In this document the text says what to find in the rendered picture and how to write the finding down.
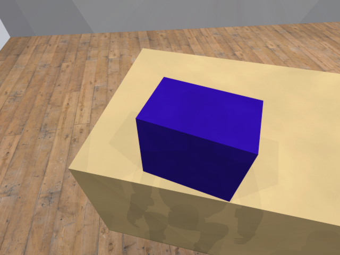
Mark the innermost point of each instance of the carton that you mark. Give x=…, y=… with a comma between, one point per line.
x=199, y=137

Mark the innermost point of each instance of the pedestal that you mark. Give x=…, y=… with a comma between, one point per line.
x=287, y=204

